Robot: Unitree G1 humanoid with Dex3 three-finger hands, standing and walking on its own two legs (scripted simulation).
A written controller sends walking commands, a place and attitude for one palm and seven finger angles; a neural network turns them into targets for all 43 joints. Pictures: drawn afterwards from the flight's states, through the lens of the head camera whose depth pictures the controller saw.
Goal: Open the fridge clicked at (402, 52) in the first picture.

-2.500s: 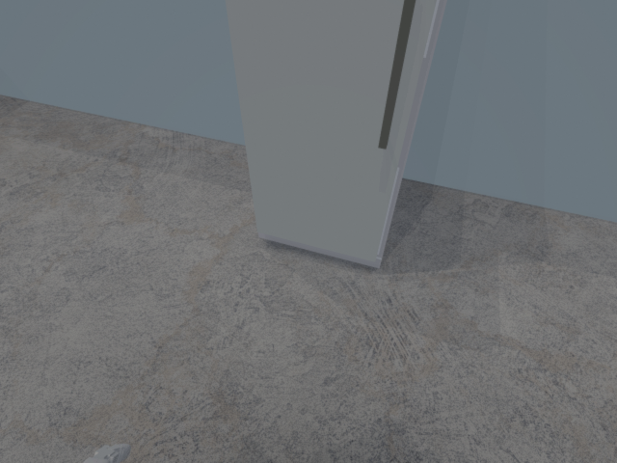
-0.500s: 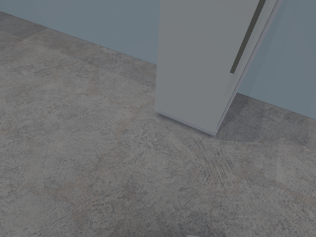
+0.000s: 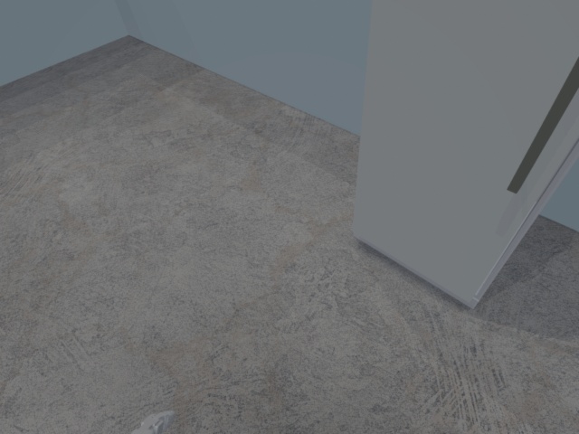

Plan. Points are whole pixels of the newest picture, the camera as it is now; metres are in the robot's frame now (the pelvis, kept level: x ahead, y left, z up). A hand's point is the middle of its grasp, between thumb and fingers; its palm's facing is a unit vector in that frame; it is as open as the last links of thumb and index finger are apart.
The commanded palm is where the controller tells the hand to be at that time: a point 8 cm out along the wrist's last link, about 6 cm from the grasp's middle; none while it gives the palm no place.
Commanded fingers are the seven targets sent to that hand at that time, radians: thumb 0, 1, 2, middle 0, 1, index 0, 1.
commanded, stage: walk to a spot facing it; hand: right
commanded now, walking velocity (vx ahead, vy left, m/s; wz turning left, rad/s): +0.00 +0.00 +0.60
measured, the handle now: (570, 89) +0.64 -0.50 +0.12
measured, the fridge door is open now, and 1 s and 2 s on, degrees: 0 0 0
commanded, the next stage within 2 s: none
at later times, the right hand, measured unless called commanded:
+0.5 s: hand (370, 338) +0.32 -0.13 -0.17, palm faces -0.35 +0.92 -0.18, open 7.4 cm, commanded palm none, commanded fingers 0.00 -0.90 -0.90 0.20 0.30 0.20 0.30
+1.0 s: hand (417, 317) +0.35 -0.22 -0.17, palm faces -0.51 +0.84 -0.18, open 7.4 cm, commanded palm none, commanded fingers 0.00 -0.90 -0.90 0.20 0.30 0.20 0.30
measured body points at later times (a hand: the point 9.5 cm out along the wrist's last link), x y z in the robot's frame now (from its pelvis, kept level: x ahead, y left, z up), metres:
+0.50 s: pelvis +0.11 -0.01 -0.02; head +0.16 +0.00 +0.42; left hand -0.03 +0.20 -0.17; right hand +0.33 -0.17 -0.16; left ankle +0.13 +0.10 -0.74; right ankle +0.02 -0.11 -0.67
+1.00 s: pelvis +0.18 -0.08 +0.01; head +0.23 -0.10 +0.45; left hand +0.12 +0.18 -0.11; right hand +0.38 -0.26 -0.16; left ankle +0.07 +0.03 -0.63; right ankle +0.23 -0.14 -0.74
